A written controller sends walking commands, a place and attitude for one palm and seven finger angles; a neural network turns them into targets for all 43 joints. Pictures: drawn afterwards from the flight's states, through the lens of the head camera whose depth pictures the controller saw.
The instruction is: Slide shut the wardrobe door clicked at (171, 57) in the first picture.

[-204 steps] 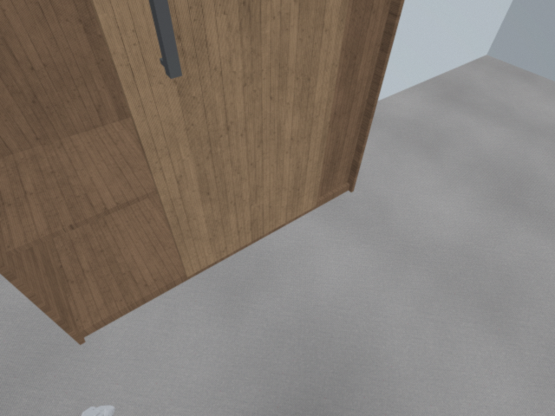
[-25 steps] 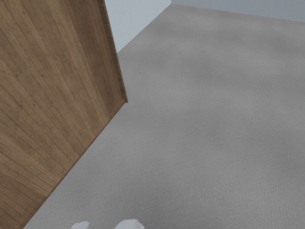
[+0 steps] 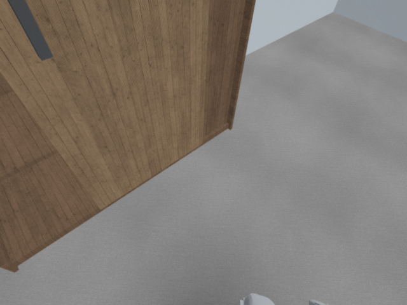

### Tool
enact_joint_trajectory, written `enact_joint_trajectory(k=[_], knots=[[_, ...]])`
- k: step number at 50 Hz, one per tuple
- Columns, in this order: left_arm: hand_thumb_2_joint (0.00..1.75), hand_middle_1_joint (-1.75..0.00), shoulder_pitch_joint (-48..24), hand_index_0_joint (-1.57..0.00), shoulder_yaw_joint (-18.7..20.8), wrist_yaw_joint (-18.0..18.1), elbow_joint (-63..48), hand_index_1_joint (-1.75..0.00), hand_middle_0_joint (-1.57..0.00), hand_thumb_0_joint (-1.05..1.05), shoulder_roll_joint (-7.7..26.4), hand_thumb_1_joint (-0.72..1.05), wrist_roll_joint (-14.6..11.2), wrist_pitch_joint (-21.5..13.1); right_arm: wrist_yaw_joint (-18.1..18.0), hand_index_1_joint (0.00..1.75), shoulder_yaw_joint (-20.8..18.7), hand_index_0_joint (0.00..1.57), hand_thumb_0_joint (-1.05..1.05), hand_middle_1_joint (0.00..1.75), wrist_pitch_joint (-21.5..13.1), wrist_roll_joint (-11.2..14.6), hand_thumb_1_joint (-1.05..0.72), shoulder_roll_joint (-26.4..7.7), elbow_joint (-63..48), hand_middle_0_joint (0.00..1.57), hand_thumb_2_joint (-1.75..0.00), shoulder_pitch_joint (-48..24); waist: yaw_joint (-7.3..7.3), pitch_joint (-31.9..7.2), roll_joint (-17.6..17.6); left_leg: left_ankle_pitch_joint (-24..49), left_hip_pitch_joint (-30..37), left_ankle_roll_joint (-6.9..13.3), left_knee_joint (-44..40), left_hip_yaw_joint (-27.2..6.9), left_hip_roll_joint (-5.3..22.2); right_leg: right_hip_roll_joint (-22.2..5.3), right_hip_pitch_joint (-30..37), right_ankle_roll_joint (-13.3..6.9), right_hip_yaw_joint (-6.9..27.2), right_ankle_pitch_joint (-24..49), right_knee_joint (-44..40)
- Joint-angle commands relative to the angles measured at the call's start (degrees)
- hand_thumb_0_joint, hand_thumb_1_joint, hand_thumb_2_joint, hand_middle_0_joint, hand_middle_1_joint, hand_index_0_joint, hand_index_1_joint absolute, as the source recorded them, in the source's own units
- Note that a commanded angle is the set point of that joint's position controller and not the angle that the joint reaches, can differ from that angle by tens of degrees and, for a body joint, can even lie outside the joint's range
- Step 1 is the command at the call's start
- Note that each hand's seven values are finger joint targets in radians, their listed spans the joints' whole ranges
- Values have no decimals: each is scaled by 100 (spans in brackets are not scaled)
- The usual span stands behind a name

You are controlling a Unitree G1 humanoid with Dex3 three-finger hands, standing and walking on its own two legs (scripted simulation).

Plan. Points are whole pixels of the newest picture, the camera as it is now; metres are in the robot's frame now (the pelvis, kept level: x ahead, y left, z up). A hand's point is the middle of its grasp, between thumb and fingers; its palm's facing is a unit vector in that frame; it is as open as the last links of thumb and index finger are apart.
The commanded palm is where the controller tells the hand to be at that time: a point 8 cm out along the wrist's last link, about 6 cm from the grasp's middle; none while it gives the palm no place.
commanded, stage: turn to face it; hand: right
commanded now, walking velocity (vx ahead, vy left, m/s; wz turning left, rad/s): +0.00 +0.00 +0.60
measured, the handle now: out of the picture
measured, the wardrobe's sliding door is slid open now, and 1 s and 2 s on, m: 0.41 0.41 0.41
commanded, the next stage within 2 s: take the last steps up to it in 1.12 s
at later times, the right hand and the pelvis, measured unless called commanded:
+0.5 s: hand out of the picture +0.16 -0.20 -0.16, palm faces -0.30 +0.93 -0.22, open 7.4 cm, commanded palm none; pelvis +0.01 -0.03 +0.00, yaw +19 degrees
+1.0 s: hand (278, 277) +0.22 -0.16 -0.17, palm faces -0.52 +0.83 -0.20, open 7.4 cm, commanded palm none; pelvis +0.02 -0.04 +0.00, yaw +35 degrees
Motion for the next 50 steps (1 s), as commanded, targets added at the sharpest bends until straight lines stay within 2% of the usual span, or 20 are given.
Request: enact_joint_trajectory(k=[1, 6, 8, 9, 12, 14, 21, 25, 26, 27, 28, 31, 34, 40, 43, 44, 45, 46, 48, 50], knots=[[90, -30, 78, -20, 66, 4, -531, -30, -20, 0, 338, 90, -30, -160, -74, 30, -361, 20, 0, 30, -71, -10, -90, -1330, -422, 20, -90, -77, -85, -668, 1007, 1824, 187, 905, -965, -1485, 1300, 189, 329, -29, -72, 145, -886], [90, -30, 738, -20, 79, 78, -422, -30, -20, 0, 423, 90, -62, -285, -51, 30, -359, 20, 0, 30, 10, 70, -90, -1181, -480, 20, -90, -276, 198, -865, 817, 1516, -354, 431, -248, -1633, 872, 311, 1770, -169, -87, 1101, -3109], [90, -30, 797, -20, 214, 95, -564, -30, -20, 0, 1353, 90, 38, -331, 38, 30, -252, 20, 0, 30, 61, 126, -90, -558, -695, 20, -90, -22, 136, -732, -1969, -1782, -1929, -284, 1998, -170, -333, -2025, 2291, -1100, 2315, 1141, -4466], [90, -30, 603, -20, 185, 98, -582, -30, -20, 0, 1256, 90, 49, -329, 35, 30, -299, 20, 0, 30, 87, 16, -90, -786, -619, 20, -90, -108, 200, -614, -1719, -1878, -1782, -340, 3117, -352, -5, -2282, 1600, -1332, 2507, 580, -4585], [90, -30, -188, -20, 50, 123, -753, -30, -20, 0, 746, 90, 62, -365, 172, 30, -369, 20, 0, 30, 90, 0, -90, -728, -374, 20, -90, 103, -200, -347, -787, -936, -1692, -408, 3890, -115, 243, -1400, 1311, -1163, 842, 1184, -4297], [90, -30, 46, -20, 58, 123, -650, -30, -20, 0, 671, 90, 55, -367, 184, 30, -313, 20, 0, 30, 120, 29, -90, -565, -353, 20, -90, 80, -97, -462, -916, -823, -1604, -480, 3575, 92, 274, -1204, 1668, -1120, 256, 2031, -4069], [90, -30, 642, -20, 231, 50, -315, -30, -20, 0, 852, 90, 66, -314, 172, 30, -205, 20, 0, 30, 76, 41, -90, -368, -502, 20, -90, -350, 254, -604, -1141, -1191, -969, -437, 1671, 645, 327, -1551, 2203, -1236, -275, 3270, -3596], [90, -30, 591, -20, 297, -6, -256, -30, -20, 0, 937, 90, 50, -283, 135, 30, -212, 20, 0, 30, -52, 46, -90, -425, -389, 20, -90, -22, 64, -850, -1078, -259, 35, -241, -15, 875, 129, -1451, 2068, -842, -761, 3488, -2743], [90, -30, 615, -20, 281, -38, -282, -30, -20, 0, 840, 90, 7, -274, 96, 30, -254, 20, 0, 30, -120, 28, -90, -696, -301, 20, -90, 332, -144, -1040, -549, 584, 1011, -92, -863, 537, 370, -1326, 1499, -530, -944, 3080, -1902], [90, -30, 490, -20, 150, -74, -520, -30, -20, 0, 381, 90, -26, -244, 3, 30, -400, 20, 0, 30, -194, -24, -90, -1432, -180, 20, -90, 766, -394, -1061, 1378, 2207, 2171, 437, -1261, -1351, 1834, -634, -291, -145, -1208, 276, -691], [90, -30, 11, -20, 84, -29, -774, -30, -20, 0, 304, 90, -6, -169, -75, 30, -457, 20, 0, 30, -155, 73, -90, -1724, -89, 20, -90, 1101, -595, -1026, 1617, 3778, 1782, 1021, -1098, -2103, 2607, -190, -889, -38, -458, -1262, 345], [90, -30, -162, -20, 126, 32, -635, -30, -20, 0, 426, 90, 1, -86, -158, 30, -423, 20, 0, 30, -69, 50, -90, -1255, -263, 20, -90, 238, -276, -513, 1299, 1744, 778, 1039, -1237, -1548, 1839, -278, -872, -83, 235, -306, 835], [90, -30, 90, -20, 106, 5, -448, -30, -20, 0, 341, 90, 19, -117, -115, 30, -345, 20, 0, 30, -108, 23, -90, -1133, -354, 20, -90, -27, -77, -613, 1007, 2436, 653, 874, -969, -1027, 1415, -85, -352, 16, -31, 50, 109], [90, -30, 164, -20, 66, 34, -514, -30, -20, 0, 308, 90, -36, -193, -101, 30, -386, 20, 0, 30, -58, 9, -90, -1264, -324, 20, -90, -24, -105, -844, 1078, 2439, 571, 899, -734, -1503, 1323, 246, 416, -66, -124, 120, -1429], [90, -30, 774, -20, 59, 78, -344, -30, -20, 0, 359, 90, -43, -266, -91, 30, -359, 20, 0, 30, -2, 77, -90, -1138, -342, 20, -90, -260, 193, -892, 822, 2006, 0, 464, -201, -1418, 959, 295, 1587, -157, -188, 1208, -3116], [90, -30, 895, -20, 107, 99, -349, -30, -20, 0, 748, 90, 4, -328, -64, 30, -301, 20, 0, 30, 38, 121, -90, -823, -436, 20, -90, -134, 205, -975, -324, 873, -795, 116, 549, -1002, 383, -543, 2251, -466, 804, 1441, -3829], [90, -30, 793, -20, 190, 90, -457, -30, -20, 0, 1263, 90, 50, -310, -8, 30, -240, 20, 0, 30, 50, 131, -90, -498, -511, 20, -90, 87, 95, -818, -1938, -1590, -1673, -246, 1830, -119, -235, -1901, 2335, -1073, 2095, 1853, -4305], [90, -30, 698, -20, 169, 81, -504, -30, -20, 0, 1262, 90, 55, -301, -33, 30, -256, 20, 0, 30, 69, 35, -90, -678, -480, 20, -90, 17, 175, -754, -1913, -2002, -1569, -288, 2912, -288, 6, -2257, 1739, -1403, 2400, 1366, -4366], [90, -30, 234, -20, 62, 112, -565, -30, -20, 0, 828, 90, 90, -339, 58, 30, -329, 20, 0, 30, 33, 2, -90, -712, -326, 20, -90, -81, -28, -281, -912, -1336, -1541, -317, 3671, -224, 174, -1612, 1254, -1358, 1478, 1509, -4335], [90, -30, 36, -20, 29, 119, -559, -30, -20, 0, 674, 90, 79, -338, 96, 30, -268, 20, 0, 30, 72, 25, -90, -533, -195, 20, -90, 129, -121, -382, -879, -948, -1474, -404, 3452, 6, 231, -1160, 1576, -1186, 509, 2219, -4113]])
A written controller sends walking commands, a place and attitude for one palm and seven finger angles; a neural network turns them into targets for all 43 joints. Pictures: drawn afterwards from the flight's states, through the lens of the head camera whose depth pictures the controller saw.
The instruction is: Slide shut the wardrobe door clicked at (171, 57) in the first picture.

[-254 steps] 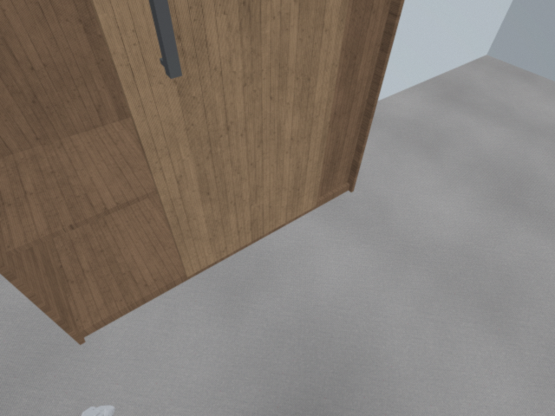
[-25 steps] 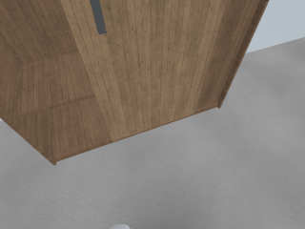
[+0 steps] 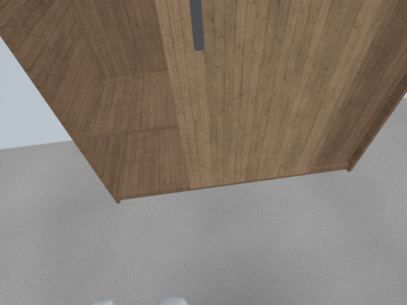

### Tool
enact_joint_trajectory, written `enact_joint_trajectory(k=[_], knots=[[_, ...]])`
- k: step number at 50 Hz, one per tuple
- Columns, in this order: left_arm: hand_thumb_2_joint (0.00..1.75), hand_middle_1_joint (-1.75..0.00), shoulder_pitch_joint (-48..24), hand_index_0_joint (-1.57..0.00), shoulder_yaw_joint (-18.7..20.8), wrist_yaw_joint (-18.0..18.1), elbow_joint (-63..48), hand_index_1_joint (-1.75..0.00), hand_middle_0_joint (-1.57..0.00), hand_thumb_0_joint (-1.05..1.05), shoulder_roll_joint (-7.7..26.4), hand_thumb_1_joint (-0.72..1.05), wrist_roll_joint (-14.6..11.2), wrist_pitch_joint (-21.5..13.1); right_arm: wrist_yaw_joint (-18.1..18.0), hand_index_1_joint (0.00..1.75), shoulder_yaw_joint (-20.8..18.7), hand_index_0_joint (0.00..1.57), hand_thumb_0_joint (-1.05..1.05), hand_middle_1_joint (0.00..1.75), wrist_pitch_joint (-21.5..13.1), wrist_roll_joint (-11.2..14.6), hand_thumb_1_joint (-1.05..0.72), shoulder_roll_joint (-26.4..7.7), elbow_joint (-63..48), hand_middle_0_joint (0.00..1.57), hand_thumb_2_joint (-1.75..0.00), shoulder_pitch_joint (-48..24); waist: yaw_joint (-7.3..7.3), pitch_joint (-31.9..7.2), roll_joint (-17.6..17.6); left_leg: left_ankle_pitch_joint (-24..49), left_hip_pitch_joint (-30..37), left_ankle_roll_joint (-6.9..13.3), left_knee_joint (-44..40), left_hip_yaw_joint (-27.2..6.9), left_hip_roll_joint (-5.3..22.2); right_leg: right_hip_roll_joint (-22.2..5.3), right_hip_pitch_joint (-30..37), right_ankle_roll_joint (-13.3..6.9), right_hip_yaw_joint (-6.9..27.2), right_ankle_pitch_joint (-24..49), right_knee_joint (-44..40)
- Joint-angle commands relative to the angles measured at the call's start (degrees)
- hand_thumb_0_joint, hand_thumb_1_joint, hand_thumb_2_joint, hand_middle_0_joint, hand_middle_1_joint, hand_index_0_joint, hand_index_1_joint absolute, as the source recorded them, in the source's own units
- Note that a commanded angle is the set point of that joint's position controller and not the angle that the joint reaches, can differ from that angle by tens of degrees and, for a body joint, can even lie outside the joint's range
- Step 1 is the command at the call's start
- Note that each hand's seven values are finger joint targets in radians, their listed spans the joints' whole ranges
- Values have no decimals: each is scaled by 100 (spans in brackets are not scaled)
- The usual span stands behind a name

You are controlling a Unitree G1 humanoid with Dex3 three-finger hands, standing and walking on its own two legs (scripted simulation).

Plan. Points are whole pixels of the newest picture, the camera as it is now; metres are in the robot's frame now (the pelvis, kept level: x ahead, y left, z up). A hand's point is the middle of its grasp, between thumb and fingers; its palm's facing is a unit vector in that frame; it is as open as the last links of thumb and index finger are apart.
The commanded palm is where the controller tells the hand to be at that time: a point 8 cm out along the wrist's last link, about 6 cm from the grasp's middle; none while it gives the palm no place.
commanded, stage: turn to face it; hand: right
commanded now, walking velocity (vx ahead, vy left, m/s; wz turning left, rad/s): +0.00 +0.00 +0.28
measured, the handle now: out of the picture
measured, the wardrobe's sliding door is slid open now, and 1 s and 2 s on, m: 0.41 0.41 0.41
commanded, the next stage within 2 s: take the last steps up to it in 0.12 s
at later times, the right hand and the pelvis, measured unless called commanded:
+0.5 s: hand out of the picture +0.07 -0.14 -0.16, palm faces -0.08 +0.98 -0.20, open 7.3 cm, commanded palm none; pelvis +0.03 +0.03 +0.01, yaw +7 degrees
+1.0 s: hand (259, 251) +0.28 -0.11 -0.16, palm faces -0.21 +0.96 -0.18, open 7.4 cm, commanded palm none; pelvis +0.17 +0.06 +0.00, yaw +12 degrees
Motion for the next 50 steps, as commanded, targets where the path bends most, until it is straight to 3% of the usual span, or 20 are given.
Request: enact_joint_trajectory(k=[1, 8, 10, 12, 13, 14, 15, 16, 17, 20, 27, 30, 31, 32, 33, 36, 39, 46, 49, 50], knots=[[90, -30, 25, -20, 248, 104, -300, -30, -20, 0, 981, 90, 3, -79, 38, 30, -31, 20, 0, 30, -124, 36, -90, -223, -393, 20, -90, -23, 21, -210, -1207, 234, -435, -122, 571, 256, 363, -1276, 597, -541, 790, 1734, -1588], [90, -30, 634, -20, 387, 42, 148, -30, -20, 0, 1107, 90, 18, -19, -20, 30, 105, 20, 0, 30, -164, 50, -90, 47, -412, 20, -90, -270, 300, -452, -1459, -16, 243, -56, -1280, 700, 321, -1497, 1134, -670, 577, 2519, -1254], [90, -30, 544, -20, 412, 21, 210, -30, -20, 0, 1126, 90, 6, 0, -50, 30, 99, 20, 0, 30, -205, 63, -90, 58, -315, 20, -90, -21, 159, -468, -1453, 406, 706, 15, -1998, 758, 288, -1505, 947, -568, 466, 2506, -1015], [90, -30, 522, -20, 390, -11, 264, -30, -20, 0, 998, 90, -34, 14, -76, 30, 63, 20, 0, 30, -294, 39, -90, -115, -112, 20, -90, 500, -81, -684, -902, 1544, 1839, 105, -3472, 682, 360, -1220, 420, -147, 155, 1540, -396], [90, -30, 565, -20, 324, -41, 212, -30, -20, 0, 671, 90, -88, 18, -114, 30, 2, 20, 0, 30, -367, -11, -90, -556, -13, 20, -90, 733, -163, -813, 271, 1509, 2694, 422, -4121, -441, 1328, -769, -580, 217, -311, -117, 508], [90, -30, 153, -20, 210, -72, -38, -30, -20, 0, 370, 90, -63, 50, -161, 30, -87, 20, 0, 30, -381, 4, -90, -1030, 66, 20, -90, 908, -357, -478, 1383, 1274, 2645, 1072, -4525, -1910, 2412, -156, -1778, 461, -289, -2017, 1597], [90, -30, -141, -20, 238, -52, -78, -30, -20, 0, 536, 90, -14, 115, -193, 30, -84, 20, 0, 30, -364, 42, -90, -943, 92, 20, -90, 1054, -509, -347, 961, 279, 2236, 1358, -4659, -1917, 2425, -184, -1941, 384, 332, -1860, 2247], [90, -30, -254, -20, 242, -81, -40, -30, -20, 0, 528, 90, 4, 127, -224, 30, -85, 20, 0, 30, -378, 25, -90, -760, 178, 20, -90, 944, -417, -121, 1322, -427, 2112, 1318, -4831, -1984, 2164, -188, -2189, 326, 427, -1523, 2675], [90, -30, -184, -20, 270, -112, 68, -30, -20, 0, 621, 90, 24, 98, -234, 30, -41, 20, 0, 30, -411, 31, -90, -561, 160, 20, -90, 748, -294, 142, 1090, -539, 1909, 1265, -4848, -1684, 2046, -278, -2273, 314, 517, -1124, 2833], [90, -30, 215, -20, 276, -184, 344, -30, -20, 0, 450, 90, 50, 37, -206, 30, 70, 20, 0, 30, -562, 9, -90, -310, 183, 20, -90, 493, 22, 203, 553, 439, 1384, 1082, -4672, -728, 1599, -292, -1563, 426, 262, -438, 2479], [90, -30, 122, -20, 242, -222, 330, -30, -20, 0, 235, 90, 8, -132, -169, 30, 61, 20, 0, 30, -637, -16, -90, -395, 595, 20, -90, 961, -65, 288, 492, 374, 1367, 1198, -4580, -774, 1615, -95, -784, 296, 76, -477, 807], [90, -30, 936, -20, 227, -132, 657, -30, -20, 0, 309, 90, 10, -267, -132, 30, 80, 20, 0, 30, -602, 53, -90, -245, 713, 20, -90, 897, 297, 167, 14, 198, 538, 890, -3654, -375, 1143, 88, 983, 283, -136, 102, -485], [90, -30, 1432, -20, 303, -74, 815, -30, -20, 0, 672, 90, 29, -297, -88, 30, 126, 20, 0, 30, -588, 62, -90, 11, 662, 20, -90, 921, 486, 44, -975, 113, -197, 673, -2589, -105, 695, -509, 1713, 71, 854, -771, -993], [90, -30, 2113, -20, 425, -32, 933, -30, -20, 0, 1260, 90, 114, -312, -43, 30, 177, 20, 0, 30, -577, 97, -90, 333, 476, 20, -90, 783, 717, 42, -2388, -373, -983, 382, -835, 796, 77, -1901, 1865, -430, 2693, -2012, -2119], [90, -30, 2154, -20, 411, 10, 967, -30, -20, 0, 1317, 90, 101, -273, -49, 30, 143, 20, 0, 30, -555, 6, -90, 129, 307, 20, -90, 501, 708, 151, -2249, -487, -1287, 422, 255, 429, 173, -2294, 1472, -646, 3471, -2810, -2714], [90, -30, 1191, -20, 193, 67, 795, -30, -20, 0, 559, 90, 22, -361, 56, 30, 126, 20, 0, 30, -571, -31, -90, 165, 529, 20, -90, 453, 243, 627, -825, 722, -1200, 366, 910, 192, 777, -1790, 594, -596, 2134, -1536, -2650], [90, -30, 1134, -20, 152, 76, 878, -30, -20, 0, 445, 90, -4, -458, 51, 30, 158, 20, 0, 30, -502, -13, -90, 408, 658, 20, -90, 741, 55, 244, -948, 1139, -877, 183, 325, 413, 800, -1346, 912, -552, 909, 508, -2379], [90, -30, 1471, -20, 245, 18, 1182, -30, -20, 0, 407, 90, 28, -362, 27, 30, 183, 20, 0, 30, -525, 20, -90, 496, 399, 20, -90, -67, 243, 437, -1014, 1259, -328, 120, -1553, 898, 718, -1269, 919, -657, 352, 1473, -2057], [90, -30, 1331, -20, 289, 16, 1200, -30, -20, 0, 444, 90, 39, -311, 22, 30, 140, 20, 0, 30, -576, 6, -90, 454, 451, 20, -90, 102, 86, 295, -1062, 1477, 445, 193, -2256, 1074, 534, -1227, 812, -534, 224, 1365, -1577], [90, -30, 1303, -20, 275, 11, 1228, -30, -20, 0, 423, 90, 22, -291, 7, 30, 109, 20, 0, 30, -612, -3, -90, 358, 599, 20, -90, 486, -112, 95, -876, 1714, 1118, 233, -2671, 1220, 377, -1067, 711, -406, 88, 1493, -1082]])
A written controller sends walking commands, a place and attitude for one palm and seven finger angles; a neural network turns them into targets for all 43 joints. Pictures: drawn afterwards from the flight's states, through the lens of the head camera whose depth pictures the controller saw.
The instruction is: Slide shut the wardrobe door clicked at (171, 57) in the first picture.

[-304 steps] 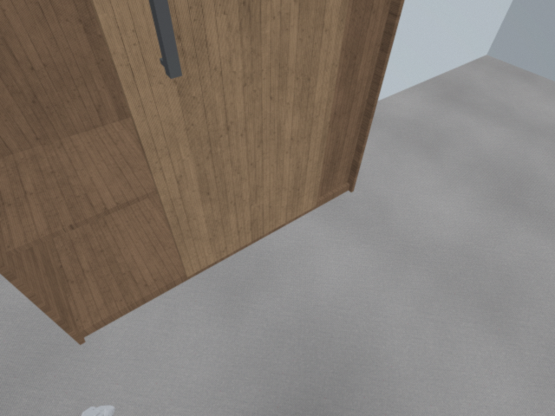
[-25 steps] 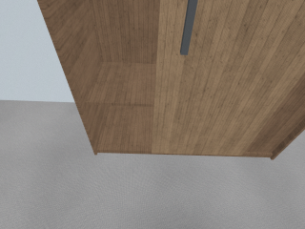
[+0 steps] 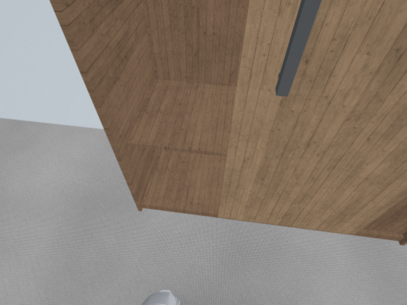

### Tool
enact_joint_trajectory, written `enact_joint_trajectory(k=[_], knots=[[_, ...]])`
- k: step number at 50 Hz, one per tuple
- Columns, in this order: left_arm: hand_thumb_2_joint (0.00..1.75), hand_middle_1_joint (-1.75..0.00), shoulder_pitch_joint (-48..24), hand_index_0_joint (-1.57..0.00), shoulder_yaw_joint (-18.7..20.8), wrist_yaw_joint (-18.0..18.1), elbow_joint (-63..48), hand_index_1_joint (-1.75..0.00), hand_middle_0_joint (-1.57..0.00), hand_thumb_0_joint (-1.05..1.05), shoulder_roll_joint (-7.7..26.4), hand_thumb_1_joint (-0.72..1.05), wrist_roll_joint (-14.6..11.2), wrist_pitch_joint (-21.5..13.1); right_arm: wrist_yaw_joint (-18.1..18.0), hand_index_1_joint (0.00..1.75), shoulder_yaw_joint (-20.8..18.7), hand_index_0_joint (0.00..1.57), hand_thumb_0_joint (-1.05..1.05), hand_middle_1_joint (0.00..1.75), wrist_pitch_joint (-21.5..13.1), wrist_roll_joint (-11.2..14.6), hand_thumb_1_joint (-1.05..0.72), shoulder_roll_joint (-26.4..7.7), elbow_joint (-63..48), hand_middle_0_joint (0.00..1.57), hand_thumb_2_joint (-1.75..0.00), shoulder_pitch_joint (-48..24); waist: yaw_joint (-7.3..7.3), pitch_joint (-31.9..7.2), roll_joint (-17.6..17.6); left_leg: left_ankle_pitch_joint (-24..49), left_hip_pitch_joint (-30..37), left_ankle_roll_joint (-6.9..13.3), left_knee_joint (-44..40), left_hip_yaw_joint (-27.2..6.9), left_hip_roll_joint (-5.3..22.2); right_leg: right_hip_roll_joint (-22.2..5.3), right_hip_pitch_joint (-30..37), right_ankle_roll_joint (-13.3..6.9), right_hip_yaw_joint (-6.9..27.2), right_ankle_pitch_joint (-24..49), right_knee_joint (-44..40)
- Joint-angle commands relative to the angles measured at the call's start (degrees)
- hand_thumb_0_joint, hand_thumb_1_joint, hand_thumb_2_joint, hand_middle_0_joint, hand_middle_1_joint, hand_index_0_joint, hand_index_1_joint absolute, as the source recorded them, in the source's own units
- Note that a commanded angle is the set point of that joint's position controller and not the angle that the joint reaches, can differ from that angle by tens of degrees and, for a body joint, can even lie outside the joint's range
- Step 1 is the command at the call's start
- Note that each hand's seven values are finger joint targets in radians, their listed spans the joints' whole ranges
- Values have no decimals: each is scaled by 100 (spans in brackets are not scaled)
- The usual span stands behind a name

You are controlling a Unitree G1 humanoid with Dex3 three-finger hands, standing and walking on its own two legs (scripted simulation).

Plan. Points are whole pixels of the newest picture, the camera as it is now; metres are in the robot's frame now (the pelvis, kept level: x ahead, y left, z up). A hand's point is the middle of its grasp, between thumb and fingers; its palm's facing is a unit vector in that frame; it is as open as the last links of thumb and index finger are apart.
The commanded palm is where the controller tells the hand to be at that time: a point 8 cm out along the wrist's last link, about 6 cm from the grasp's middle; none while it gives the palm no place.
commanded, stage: come to a stop and stand still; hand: right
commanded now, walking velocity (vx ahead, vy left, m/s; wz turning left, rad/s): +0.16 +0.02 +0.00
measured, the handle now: (296, 36) +0.58 -0.12 +0.24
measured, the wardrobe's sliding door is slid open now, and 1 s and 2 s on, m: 0.41 0.41 0.41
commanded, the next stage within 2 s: none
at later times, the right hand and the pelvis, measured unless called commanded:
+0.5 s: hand out of the picture +0.15 -0.19 -0.19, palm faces +0.09 +0.97 -0.21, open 7.3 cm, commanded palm none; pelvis +0.10 +0.00 -0.01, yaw -1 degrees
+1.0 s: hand out of the picture +0.07 -0.13 -0.16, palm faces +0.04 +0.97 -0.23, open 7.4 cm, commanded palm none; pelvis +0.07 +0.06 +0.00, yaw +0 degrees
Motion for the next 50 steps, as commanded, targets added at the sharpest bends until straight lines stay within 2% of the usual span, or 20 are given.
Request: enact_joint_trajectory(k=[1, 2, 3, 4, 6, 9, 17, 19, 20, 21, 22, 24, 26, 29, 37, 42, 44, 45, 46, 50], knots=[[90, -30, 97, -20, 218, 28, -181, -30, -20, 0, 932, 90, -62, -19, -55, 30, -85, 20, 0, 30, -208, 7, -90, -432, 66, 20, -90, 1001, -602, -176, -93, 480, 2226, 149, -1123, 204, -260, -812, -1223, -586, 303, 1588, 840], [90, -30, 244, -20, 154, -18, -225, -30, -20, 0, 665, 90, -109, -43, -118, 30, -199, 20, 0, 30, -289, -30, -90, -897, 243, 20, -90, 1626, -845, -649, 925, 308, 3389, 522, -1438, -1096, 831, -333, -2257, -359, -75, 490, 2280], [90, -30, 176, -20, 78, -14, -448, -30, -20, 0, 513, 90, -153, -23, -164, 30, -284, 20, 0, 30, -299, 40, -90, -1438, 291, 20, -90, 2115, -894, -1050, 1743, 710, 3797, 1081, -2180, -2815, 1956, 212, -3035, -254, 205, -1722, 3918], [90, -30, -101, -20, 111, 5, -485, -30, -20, 0, 674, 90, -151, 19, -202, 30, -257, 20, 0, 30, -297, 89, -90, -1353, 257, 20, -90, 1855, -875, -993, 1417, 646, 3265, 1273, -2414, -2854, 1994, 50, -3137, -313, 814, -1645, 4665], [90, -30, -355, -20, 106, 60, -426, -30, -20, 0, 566, 90, -118, 74, -316, 30, -85, 20, 0, 30, -241, 77, -90, -669, -18, 20, -90, 711, -456, -193, 395, 1941, 1948, 1197, -2353, -1824, 1739, -315, -2886, -219, 1090, -828, 4592], [90, -30, -30, -20, -18, 97, -228, -30, -20, 0, 239, 90, -162, 295, -395, 30, 50, 20, 0, 30, -190, -11, -90, -480, -194, 20, -90, 112, -88, -296, 374, 3718, 1150, 983, -2004, -571, 1268, -170, -1784, -41, 923, -686, 2931], [90, -30, -804, -20, 184, 53, -868, -30, -20, 0, 752, 90, -111, 507, -436, 30, -131, 20, 0, 30, 71, 6, -90, -956, -425, 20, -90, 61, -221, -413, 787, 4236, 1662, 1074, -1458, -709, 1352, 203, -1872, 35, 825, -126, 2033], [90, -30, -678, -20, 194, 38, -879, -30, -20, 0, 848, 90, -95, 490, -430, 30, -137, 20, 0, 30, 121, 43, -90, -988, -508, 20, -90, -100, -76, -463, 757, 3403, 1422, 786, -1104, -553, 1148, 151, -1260, 6, 815, 808, 1066], [90, -30, -554, -20, 214, 37, -883, -30, -20, 0, 1003, 90, -74, 442, -422, 30, -116, 20, 0, 30, 156, 71, -90, -887, -544, 20, -90, -52, -32, -611, 333, 2514, 1124, 483, -675, -380, 826, -143, -672, -120, 994, 2332, 518], [90, -30, -615, -20, 264, 40, -1010, -30, -20, 0, 1406, 90, -40, 387, -407, 30, -44, 20, 0, 30, 204, 101, -90, -620, -613, 20, -90, 225, -128, -722, -1043, 357, 509, 10, 71, 64, 108, -1244, -308, -641, 2179, 4515, 229], [90, -30, -681, -20, 288, 61, -1129, -30, -20, 0, 1650, 90, -37, 396, -434, 30, 9, 20, 0, 30, 225, 110, -90, -492, -629, 20, -90, 367, -87, -667, -1654, -2275, 376, -112, 1484, -41, -443, -1916, -604, -1252, 2637, 5532, -223], [90, -30, -1164, -20, 243, 178, -1278, -30, -20, 0, 1611, 90, -23, 381, -441, 30, -81, 20, 0, 30, 296, 78, -90, -627, -503, 20, -90, 347, -169, -637, -1322, -2151, 184, -44, 2874, -951, -516, -1678, -1093, -1362, 2481, 4282, -229], [90, -30, -1503, -20, 157, 195, -1404, -30, -20, 0, 1353, 90, -40, 327, -369, 30, -101, 20, 0, 30, 258, 60, -90, -681, -369, 20, -90, 575, -328, -653, -528, -1313, -111, -133, 3300, -1010, -503, -1304, -865, -1255, 1989, 3789, -151], [90, -30, -1348, -20, 163, 226, -1356, -30, -20, 0, 1334, 90, -85, 263, -330, 30, -97, 20, 0, 30, 312, 62, -90, -707, -385, 20, -90, 687, -248, -884, -648, -916, -144, -275, 3076, -1057, -455, -1211, -507, -1152, 1843, 3358, -336], [90, -30, -991, -20, 233, 129, -1036, -30, -20, 0, 1450, 90, -67, 347, -264, 30, 96, 20, 0, 30, 317, 62, -90, -507, -424, 20, -90, 545, -16, -564, -1078, -1502, 657, -146, 424, -520, -328, -1123, -566, -1119, 2099, 824, -917], [90, -30, -1004, -20, 258, 37, -858, -30, -20, 0, 1309, 90, -93, 370, -309, 30, 143, 20, 0, 30, 187, 77, -90, -480, 16, 20, -90, 1369, -321, -447, -734, -234, 2043, 55, -1901, -258, -386, -547, -1457, -538, 1607, -246, -832], [90, -30, -948, -20, 140, -9, -844, -30, -20, 0, 784, 90, -167, 385, -341, 30, 139, 20, 0, 30, 90, 43, -90, -920, -8, 20, -90, 1158, -169, -199, 441, -1264, 1302, 516, -2820, -1692, 789, 139, -1526, -63, 984, -189, 223], [90, -30, -929, -20, 89, -44, -836, -30, -20, 0, 734, 90, -135, 394, -335, 30, 150, 20, 0, 30, 67, 64, -90, -1064, -109, 20, -90, 714, -46, -46, 703, -2009, 482, 640, -3119, -1925, 1040, 219, -1151, -68, 967, 49, 471], [90, -30, -951, -20, 70, -36, -765, -30, -20, 0, 730, 90, -88, 429, -351, 30, 153, 20, 0, 30, 24, 73, -90, -979, -119, 20, -90, 479, -73, 229, 1402, -1888, 201, 604, -3250, -1928, 847, 217, -1171, -117, 1027, 276, 762], [90, -30, -388, -20, -44, 42, -297, -30, -20, 0, 772, 90, -106, 297, -355, 30, 299, 20, 0, 30, -61, 163, -90, -503, 124, 20, -90, 620, 1, 259, 558, 51, 777, 347, -2368, -1133, 268, 22, -773, -162, 1244, 1530, 179]])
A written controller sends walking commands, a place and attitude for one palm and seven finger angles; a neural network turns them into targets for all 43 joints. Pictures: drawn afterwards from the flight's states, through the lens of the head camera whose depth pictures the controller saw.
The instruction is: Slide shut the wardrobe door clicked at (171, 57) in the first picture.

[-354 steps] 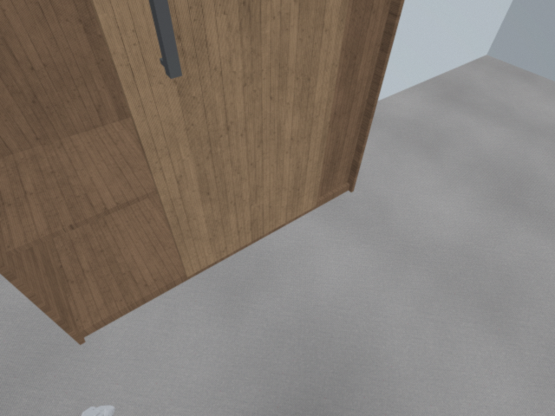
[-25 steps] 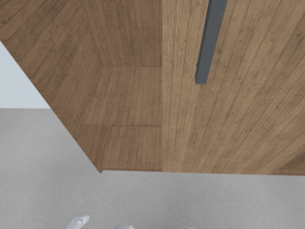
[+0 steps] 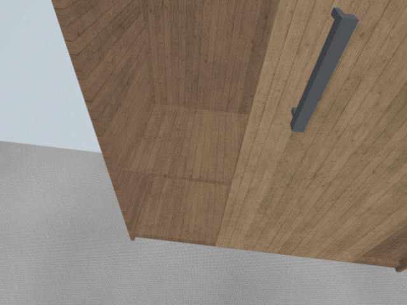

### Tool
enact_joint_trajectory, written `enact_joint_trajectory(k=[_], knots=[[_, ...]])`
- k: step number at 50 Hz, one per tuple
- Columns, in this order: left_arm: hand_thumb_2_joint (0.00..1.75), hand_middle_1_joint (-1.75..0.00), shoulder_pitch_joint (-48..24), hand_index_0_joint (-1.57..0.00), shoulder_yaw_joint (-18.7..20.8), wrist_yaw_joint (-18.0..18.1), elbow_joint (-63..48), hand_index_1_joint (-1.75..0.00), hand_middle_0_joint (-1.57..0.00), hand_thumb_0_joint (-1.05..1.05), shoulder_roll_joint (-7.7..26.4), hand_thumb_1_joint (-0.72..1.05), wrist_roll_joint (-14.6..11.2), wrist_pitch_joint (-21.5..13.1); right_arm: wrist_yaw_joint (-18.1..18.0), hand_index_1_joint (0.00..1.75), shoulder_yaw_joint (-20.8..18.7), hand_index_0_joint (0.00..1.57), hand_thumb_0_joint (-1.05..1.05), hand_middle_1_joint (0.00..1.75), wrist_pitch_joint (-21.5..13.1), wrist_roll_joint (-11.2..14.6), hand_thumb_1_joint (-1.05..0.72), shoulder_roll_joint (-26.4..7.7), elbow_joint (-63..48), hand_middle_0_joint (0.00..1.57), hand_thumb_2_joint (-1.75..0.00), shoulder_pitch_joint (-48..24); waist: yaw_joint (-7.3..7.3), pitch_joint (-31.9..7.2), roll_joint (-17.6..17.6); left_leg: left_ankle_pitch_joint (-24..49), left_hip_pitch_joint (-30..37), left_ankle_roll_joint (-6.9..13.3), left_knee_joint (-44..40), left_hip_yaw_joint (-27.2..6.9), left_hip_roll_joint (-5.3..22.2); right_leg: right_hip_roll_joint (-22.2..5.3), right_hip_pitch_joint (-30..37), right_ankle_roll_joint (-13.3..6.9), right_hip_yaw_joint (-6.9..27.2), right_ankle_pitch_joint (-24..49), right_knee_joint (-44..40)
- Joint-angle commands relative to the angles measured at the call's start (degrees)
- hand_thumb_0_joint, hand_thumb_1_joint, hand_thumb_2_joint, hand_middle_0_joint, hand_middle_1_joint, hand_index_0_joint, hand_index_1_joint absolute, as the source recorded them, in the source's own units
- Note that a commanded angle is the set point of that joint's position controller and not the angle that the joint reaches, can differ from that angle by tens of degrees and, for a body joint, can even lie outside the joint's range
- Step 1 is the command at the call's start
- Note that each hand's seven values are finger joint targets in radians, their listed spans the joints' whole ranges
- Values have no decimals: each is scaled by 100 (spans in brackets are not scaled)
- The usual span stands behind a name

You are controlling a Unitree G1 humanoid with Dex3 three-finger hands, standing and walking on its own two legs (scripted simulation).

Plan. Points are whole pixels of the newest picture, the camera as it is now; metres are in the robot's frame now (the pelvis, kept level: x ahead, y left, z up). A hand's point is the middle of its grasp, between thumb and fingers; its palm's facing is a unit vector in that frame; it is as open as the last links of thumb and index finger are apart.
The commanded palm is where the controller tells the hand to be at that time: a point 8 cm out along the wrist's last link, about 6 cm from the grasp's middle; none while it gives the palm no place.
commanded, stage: come to a stop and stand still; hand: right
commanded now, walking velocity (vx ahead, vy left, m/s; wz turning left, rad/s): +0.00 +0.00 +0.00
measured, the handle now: (314, 76) +0.51 -0.17 +0.24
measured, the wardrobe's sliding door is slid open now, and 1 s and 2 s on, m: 0.41 0.41 0.41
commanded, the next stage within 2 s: look again from close up in 1.26 s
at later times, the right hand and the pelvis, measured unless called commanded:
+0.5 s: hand out of the picture +0.01 -0.13 -0.18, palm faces +0.07 +0.98 -0.17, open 7.4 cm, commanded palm none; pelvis +0.03 +0.03 +0.00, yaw +0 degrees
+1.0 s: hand out of the picture +0.04 -0.17 -0.18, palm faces +0.05 +0.98 -0.20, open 7.4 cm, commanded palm none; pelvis +0.05 +0.01 +0.00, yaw +0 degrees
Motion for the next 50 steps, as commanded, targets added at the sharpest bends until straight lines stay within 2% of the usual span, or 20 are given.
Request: enact_joint_trajectory(k=[1, 2, 4, 5, 6, 14, 17, 22, 25, 29, 32, 37, 39, 41, 45, 46, 47, 50], knots=[[90, -30, 355, -20, -86, 66, -3, -30, -20, 0, 193, 90, -25, -203, -85, 30, -49, 20, 0, 30, -174, 82, -90, -644, -130, 20, -90, -95, 133, 679, 708, 550, -976, 177, -939, -573, 649, -269, 677, -12, 424, 799, -269], [90, -30, 320, -20, -101, 87, 30, -30, -20, 0, 208, 90, -18, -189, -98, 30, -46, 20, 0, 30, -164, 89, -90, -582, -99, 20, -90, -2, 76, 881, 700, 333, -1085, 150, -1039, -616, 627, -294, 665, 10, 425, 675, -284], [90, -30, 274, -20, -124, 102, 99, -30, -20, 0, 146, 90, -21, -171, -97, 30, -55, 20, 0, 30, -136, 99, -90, -587, 1, 20, -90, 129, 35, 917, 320, 122, -1099, 141, -1122, -621, 626, -281, 721, 44, 396, 633, -280], [90, -30, 337, -20, -131, 111, 140, -30, -20, 0, 120, 90, -15, -172, -97, 30, -66, 20, 0, 30, -135, 102, -90, -582, 21, 20, -90, 137, 36, 947, 241, 160, -1032, 145, -1095, -599, 590, -285, 680, 52, 383, 653, -295], [90, -30, 355, -20, -134, 116, 162, -30, -20, 0, 105, 90, -21, -160, -101, 30, -73, 20, 0, 30, -131, 102, -90, -580, 54, 20, -90, 164, 12, 929, 319, 178, -935, 141, -1137, -583, 596, -290, 637, 52, 361, 610, -249], [90, -30, 468, -20, -126, 178, 233, -30, -20, 0, -7, 90, -16, -187, -117, 30, -82, 20, 0, 30, -142, 99, -90, -387, 116, 20, -90, 304, 2, 769, 224, 824, -675, 158, -1008, -516, 572, -315, 727, 58, 319, 751, -193], [90, -30, 475, -20, -116, 191, 227, -30, -20, 0, -27, 90, -21, -200, -128, 30, -94, 20, 0, 30, -149, 87, -90, -377, 129, 20, -90, 337, 6, 660, 339, 1371, -471, 135, -890, -452, 563, -322, 731, 54, 285, 881, -151], [90, -30, 355, -20, -104, 218, 188, -30, -20, 0, -19, 90, -27, -217, -145, 30, -104, 20, 0, 30, -146, 71, -90, -327, 146, 20, -90, 431, -18, 568, 318, 2054, -319, 95, -711, -371, 554, -349, 826, 23, 259, 1107, -88], [90, -30, 266, -20, -99, 228, 155, -30, -20, 0, 17, 90, -30, -222, -148, 30, -107, 20, 0, 30, -142, 65, -90, -352, 143, 20, -90, 438, -21, 575, 327, 2257, -277, 72, -653, -358, 542, -357, 876, 7, 258, 1224, -76], [90, -30, 117, -20, -105, 238, 126, -30, -20, 0, 70, 90, -29, -229, -157, 30, -111, 20, 0, 30, -145, 55, -90, -388, 154, 20, -90, 499, -41, 481, 417, 2894, -141, 25, -555, -320, 574, -350, 991, -13, 217, 1460, 4], [90, -30, 8, -20, -110, 241, 87, -30, -20, 0, 97, 90, -32, -219, -164, 30, -119, 20, 0, 30, -138, 47, -90, -422, 155, 20, -90, 485, -55, 569, 440, 3139, -93, -12, -531, -297, 586, -323, 954, -19, 192, 1475, 21], [90, -30, -91, -20, -118, 244, 30, -30, -20, 0, 190, 90, -34, -224, -161, 30, -121, 20, 0, 30, -134, 47, -90, -529, 122, 20, -90, 471, -53, 432, 385, 3448, 75, -45, -489, -281, 610, -311, 1032, -33, 172, 1642, 58], [90, -30, -142, -20, -115, 246, 22, -30, -20, 0, 218, 90, -33, -231, -153, 30, -122, 20, 0, 30, -132, 55, -90, -541, 119, 20, -90, 460, -63, 382, 232, 3260, 40, -25, -496, -284, 600, -333, 1152, -42, 184, 1769, 36], [90, -30, -158, -20, -114, 241, 17, -30, -20, 0, 235, 90, -41, -226, -148, 30, -116, 20, 0, 30, -126, 45, -90, -560, 109, 20, -90, 404, -55, 458, 312, 3054, 43, -32, -559, -263, 577, -344, 1097, -58, 214, 1729, 7], [90, -30, -209, -20, -124, 235, 11, -30, -20, 0, 294, 90, -30, -246, -134, 30, -106, 20, 0, 30, -123, 51, -90, -580, 108, 20, -90, 366, -65, 429, 191, 2707, 10, -14, -579, -271, 588, -359, 1195, -74, 284, 1817, -112], [90, -30, -210, -20, -120, 231, 11, -30, -20, 0, 289, 90, -36, -241, -134, 30, -106, 20, 0, 30, -122, 45, -90, -578, 106, 20, -90, 353, -65, 432, 315, 2657, 31, -17, -618, -259, 571, -365, 1175, -86, 290, 1752, -102], [90, -30, -186, -20, -121, 228, 2, -30, -20, 0, 308, 90, -31, -250, -133, 30, -104, 20, 0, 30, -120, 44, -90, -586, 101, 20, -90, 312, -50, 416, 220, 2571, 46, -10, -600, -258, 589, -364, 1175, -81, 300, 1784, -159], [90, -30, -195, -20, -130, 222, 16, -30, -20, 0, 342, 90, -29, -267, -126, 30, -96, 20, 0, 30, -126, 52, -90, -608, 102, 20, -90, 316, -68, 365, 224, 2433, 53, -21, -628, -238, 595, -367, 1247, -98, 339, 1851, -201]])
